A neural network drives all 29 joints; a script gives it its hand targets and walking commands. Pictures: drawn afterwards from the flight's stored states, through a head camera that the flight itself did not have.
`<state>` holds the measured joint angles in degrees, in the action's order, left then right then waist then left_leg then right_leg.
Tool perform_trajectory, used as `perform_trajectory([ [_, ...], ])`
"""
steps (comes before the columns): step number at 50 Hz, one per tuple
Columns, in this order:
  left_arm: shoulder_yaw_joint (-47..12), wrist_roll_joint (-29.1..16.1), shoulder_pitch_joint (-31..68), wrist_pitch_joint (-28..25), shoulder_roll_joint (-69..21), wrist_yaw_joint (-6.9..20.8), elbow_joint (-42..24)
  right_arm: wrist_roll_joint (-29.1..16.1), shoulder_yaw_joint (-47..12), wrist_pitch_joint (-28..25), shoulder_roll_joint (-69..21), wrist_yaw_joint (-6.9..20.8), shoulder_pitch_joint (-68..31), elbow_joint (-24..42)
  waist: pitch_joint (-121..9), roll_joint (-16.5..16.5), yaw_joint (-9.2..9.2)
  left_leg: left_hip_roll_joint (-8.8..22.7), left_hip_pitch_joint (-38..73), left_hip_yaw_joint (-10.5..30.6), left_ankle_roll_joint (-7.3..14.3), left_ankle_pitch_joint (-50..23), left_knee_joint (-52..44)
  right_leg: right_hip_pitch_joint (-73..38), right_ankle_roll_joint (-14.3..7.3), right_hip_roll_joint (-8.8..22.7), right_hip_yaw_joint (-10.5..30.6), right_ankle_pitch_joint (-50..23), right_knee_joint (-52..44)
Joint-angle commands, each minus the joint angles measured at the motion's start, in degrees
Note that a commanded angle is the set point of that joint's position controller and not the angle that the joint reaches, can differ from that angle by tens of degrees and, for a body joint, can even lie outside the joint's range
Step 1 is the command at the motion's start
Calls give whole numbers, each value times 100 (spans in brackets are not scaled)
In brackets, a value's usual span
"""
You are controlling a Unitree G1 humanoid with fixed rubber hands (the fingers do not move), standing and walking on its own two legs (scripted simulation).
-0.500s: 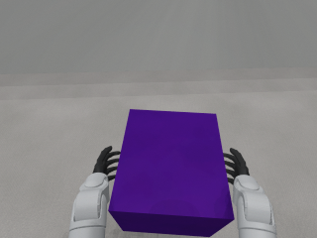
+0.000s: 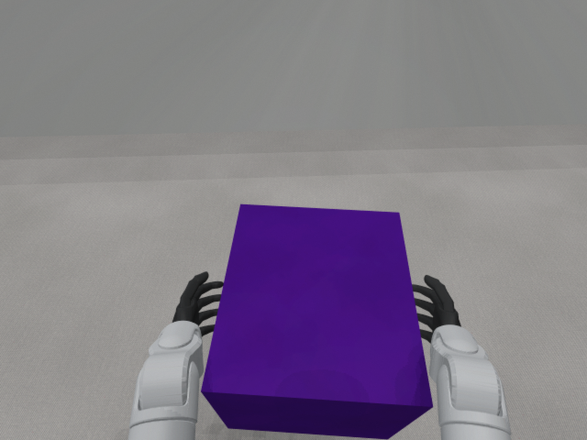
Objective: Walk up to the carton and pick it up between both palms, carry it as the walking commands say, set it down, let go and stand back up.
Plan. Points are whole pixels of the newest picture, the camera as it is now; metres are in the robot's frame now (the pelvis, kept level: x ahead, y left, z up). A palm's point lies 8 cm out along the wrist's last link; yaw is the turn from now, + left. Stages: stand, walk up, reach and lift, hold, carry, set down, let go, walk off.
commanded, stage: carry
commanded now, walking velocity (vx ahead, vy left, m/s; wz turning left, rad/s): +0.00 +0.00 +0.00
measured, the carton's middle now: (313, 320) +0.32 -0.01 -0.05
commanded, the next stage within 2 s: none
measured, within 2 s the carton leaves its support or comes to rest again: neither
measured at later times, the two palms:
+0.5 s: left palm (85, 356) +0.20 +0.27 +0.07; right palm (379, 353) +0.21 -0.08 +0.07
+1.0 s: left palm out of the picture +0.19 +0.37 +0.07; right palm (292, 389) +0.17 +0.02 +0.07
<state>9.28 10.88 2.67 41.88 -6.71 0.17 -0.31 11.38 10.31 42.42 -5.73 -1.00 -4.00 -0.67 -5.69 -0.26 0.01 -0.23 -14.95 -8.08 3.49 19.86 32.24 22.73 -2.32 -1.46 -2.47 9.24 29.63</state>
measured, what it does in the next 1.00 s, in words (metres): steps to the left: right foot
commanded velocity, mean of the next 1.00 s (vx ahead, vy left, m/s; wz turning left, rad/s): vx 0.00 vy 0.30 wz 0.00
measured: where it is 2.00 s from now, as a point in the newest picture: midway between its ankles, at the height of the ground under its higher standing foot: outside the picture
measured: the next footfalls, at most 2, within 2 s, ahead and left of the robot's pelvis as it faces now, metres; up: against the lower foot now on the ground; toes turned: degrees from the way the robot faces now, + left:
right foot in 0.76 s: -0.06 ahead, +0.00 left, +0.00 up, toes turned -9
left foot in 1.02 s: +0.03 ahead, +0.37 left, +0.00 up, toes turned +3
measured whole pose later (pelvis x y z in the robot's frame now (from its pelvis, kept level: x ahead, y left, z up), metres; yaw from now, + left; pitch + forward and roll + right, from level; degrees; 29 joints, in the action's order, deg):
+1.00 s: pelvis -0.07 +0.22 -0.01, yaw -2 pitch +5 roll +1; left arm 6.9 6.4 2.7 66.9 -7.3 -1.9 -29.1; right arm 6.5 10.5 67.6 -6.1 -1.9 -3.4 29.1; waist -1.5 -2.1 1.3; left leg 3.3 -28.7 -3.7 -3.3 19.8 38.6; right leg 20.7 8.1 12.8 -1.3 17.7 34.0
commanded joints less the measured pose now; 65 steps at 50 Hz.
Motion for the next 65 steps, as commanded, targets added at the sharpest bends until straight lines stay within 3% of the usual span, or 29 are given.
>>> perform_trajectory([
  [1,-3184,-1264,2463,-241,-3541,978,-521,-1449,-3337,-314,-3657,1264,-2418,713,-1263,26,7,865,208,804,-50,-991,-610,-739,-263,758,754,-737,-291],
  [2,-3549,-1570,2486,-139,-3713,972,-1142,-1749,-3714,-219,-3814,1255,-2426,1297,-1271,141,1,775,191,763,-55,-887,-596,-746,-254,839,785,-722,-302],
  [4,-4866,-2768,2715,814,-4217,880,-3614,-3007,-5149,720,-4329,1187,-2693,3731,-1420,92,5,683,192,729,-84,-750,-381,-709,-274,1097,937,-746,-327],
  [7,-4369,-2445,1831,1826,-3692,855,-2997,-2827,-4854,1749,-3871,1210,-1946,3206,-1754,-347,-5,505,-85,715,-233,-1054,367,-1032,-573,1580,1576,-1611,-357],
  [9,-4316,-2424,1741,2142,-3667,913,-2782,-2857,-4807,2082,-3844,1285,-1944,3040,-1641,-704,-12,311,-661,733,-315,-378,814,-1232,-823,2012,2168,-1869,-526],
  [12,-4401,-2573,2131,2432,-3942,1015,-2878,-2940,-4731,2339,-4123,1360,-2106,2918,-1367,-974,2,162,-1301,780,-292,808,857,-1203,-886,2422,2631,-657,-985],
  [18,-4374,-2716,2617,2666,-4381,1099,-2901,-3031,-4578,2507,-4543,1443,-2752,3040,-1171,-778,14,30,-85,512,-231,290,-141,246,-132,1707,1373,1424,-898],
  [19,-4378,-2704,2650,2684,-4404,1106,-2911,-3012,-4532,2517,-4583,1456,-2770,3006,-1144,-545,54,191,134,712,-116,399,-496,571,11,1443,1002,1566,-515],
  [21,-4367,-2711,2759,2709,-4483,1150,-2926,-2905,-4453,2526,-4591,1444,-2677,2992,-921,991,118,1534,46,2351,533,1371,-1978,1302,268,437,-324,1772,1642],
  [23,-4412,-2851,2864,2692,-4565,1197,-2888,-2833,-4520,2539,-4618,1410,-2647,3110,-780,644,86,1849,-232,2289,970,252,-1888,1649,249,534,-55,2251,3407],
  [25,-4459,-2997,2936,2656,-4672,1211,-2956,-2822,-4548,2508,-4636,1372,-2680,3260,-963,266,9,1500,263,1539,842,-1560,-1280,1677,337,578,-13,1740,3797],
  [27,-4474,-3029,2916,2635,-4623,1179,-3019,-2833,-4458,2489,-4563,1368,-2611,3294,-1264,429,-26,1339,740,1224,718,-2836,-877,1580,393,585,-58,1684,3544],
  [32,-4413,-2889,2564,2649,-4553,1111,-2920,-2811,-4465,2527,-4472,1414,-2309,3283,-1632,748,0,1378,1284,1341,899,-3927,-586,1065,321,487,-273,1961,2061],
  [35,-4331,-2798,2375,2646,-4553,1125,-2754,-2805,-4542,2526,-4437,1440,-2292,3249,-1870,791,-5,1342,1407,1316,722,-4792,-303,387,251,444,-400,1586,988],
  [37,-4316,-2745,2301,2625,-4627,1160,-2668,-2830,-4615,2508,-4444,1444,-2354,3211,-1997,524,-99,1178,646,1094,330,-4974,265,-794,119,946,-49,497,-47],
  [38,-4303,-2738,2213,2609,-4629,1179,-2615,-2854,-4634,2493,-4431,1446,-2444,3198,-1854,-19,-122,952,-482,992,-46,-4383,806,-1712,-118,1604,709,-909,-359],
  [39,-4251,-2720,2079,2534,-4712,1177,-2556,-2902,-4686,2508,-4379,1461,-2513,3221,-1902,-1597,-204,462,-2140,739,-745,-2059,2511,-2618,-1015,3420,2617,-3541,-306],
  [40,-4301,-2794,2096,2487,-4822,1166,-2581,-3001,-4733,2461,-4421,1473,-2910,3453,-1618,-2084,-144,61,-2912,978,-654,1479,3578,-2220,-1507,3651,2753,-3834,-669],
  [42,-4418,-2795,2582,2464,-4764,1161,-2823,-3069,-4747,2423,-4566,1517,-2947,3319,-1169,-718,-54,595,-2787,1279,-562,672,3241,-1844,-934,2924,1618,-2152,-707],
  [44,-4487,-2852,2802,2419,-4757,1137,-3192,-3136,-4820,2394,-4686,1506,-3028,3536,-817,-868,-28,424,-2304,655,-723,236,2356,-1275,-577,2369,832,-2294,-559],
  [48,-4472,-2778,2455,2504,-4516,1020,-3313,-3135,-4731,2460,-4491,1471,-2670,3599,-1178,-1510,-59,100,-1098,55,-757,170,739,-1117,-250,2078,317,-2701,-173],
  [50,-4459,-2659,2197,2552,-4450,979,-3195,-3076,-4695,2521,-4458,1496,-2412,3423,-1443,-1259,-15,-121,-253,-192,-645,-455,-400,-1004,130,1750,27,-2059,335],
  [51,-4478,-2599,2120,2578,-4429,967,-3145,-3066,-4681,2548,-4416,1518,-2368,3396,-1718,-696,25,99,481,84,-552,-755,-858,-653,369,1490,-212,-1395,986],
  [52,-4519,-2544,2154,2619,-4401,975,-3099,-2996,-4625,2550,-4393,1560,-2270,3247,-1699,860,80,1324,940,1616,-147,-1975,-1109,609,678,867,-613,1143,1915],
  [53,-4535,-2522,2268,2655,-4412,1006,-2995,-2970,-4501,2547,-4415,1570,-2156,2995,-1735,1876,106,2010,1155,2425,422,-3062,-1032,1314,691,359,-708,3288,2996],
  [55,-4578,-2683,2465,2572,-4690,1100,-2898,-2883,-4530,2479,-4571,1542,-2203,3117,-1695,1297,102,1853,849,2059,771,-3216,-913,1479,401,319,34,3069,4230],
  [58,-4722,-2941,3089,2496,-4817,1132,-3105,-2899,-4471,2356,-4720,1521,-2407,3233,-1643,1024,2,1405,450,1229,625,-1929,-1105,1082,446,500,-97,1936,4025],
  [63,-4536,-2918,2716,2561,-4615,1184,-2827,-2840,-4577,2396,-4597,1448,-2401,3273,-1706,869,-35,1408,320,1522,902,-925,-1315,48,159,550,-171,2243,1552],
  [65,-4419,-2871,2491,2588,-4606,1245,-2591,-2742,-4642,2433,-4523,1432,-2282,3106,-1746,599,-118,1194,122,1351,697,-869,-1067,-843,2,504,-385,1397,-192],
])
